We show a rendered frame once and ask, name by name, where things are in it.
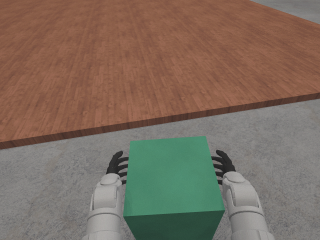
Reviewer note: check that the carton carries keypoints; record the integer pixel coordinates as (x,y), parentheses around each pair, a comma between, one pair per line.
(172,191)

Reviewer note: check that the right robot forearm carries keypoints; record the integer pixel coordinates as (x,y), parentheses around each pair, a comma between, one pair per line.
(244,209)

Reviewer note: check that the right robot hand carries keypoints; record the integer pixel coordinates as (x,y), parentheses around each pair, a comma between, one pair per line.
(226,166)

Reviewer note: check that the left robot forearm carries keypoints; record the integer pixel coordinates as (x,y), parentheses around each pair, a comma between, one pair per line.
(105,210)

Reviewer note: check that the left robot hand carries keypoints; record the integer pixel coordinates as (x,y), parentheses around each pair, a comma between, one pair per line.
(114,168)

